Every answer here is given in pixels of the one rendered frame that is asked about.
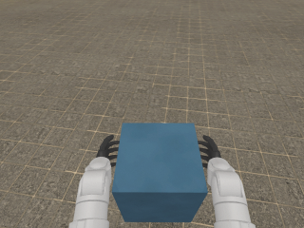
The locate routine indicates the carton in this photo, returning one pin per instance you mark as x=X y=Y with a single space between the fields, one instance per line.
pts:
x=159 y=175

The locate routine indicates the robot right hand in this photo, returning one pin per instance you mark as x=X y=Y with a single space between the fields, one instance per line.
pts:
x=212 y=151

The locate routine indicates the right robot forearm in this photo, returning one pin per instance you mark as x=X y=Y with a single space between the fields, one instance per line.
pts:
x=228 y=196

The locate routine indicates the robot left hand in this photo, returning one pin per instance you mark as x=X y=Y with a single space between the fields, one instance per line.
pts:
x=104 y=150

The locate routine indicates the left robot forearm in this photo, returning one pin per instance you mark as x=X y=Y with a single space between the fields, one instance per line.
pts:
x=93 y=195

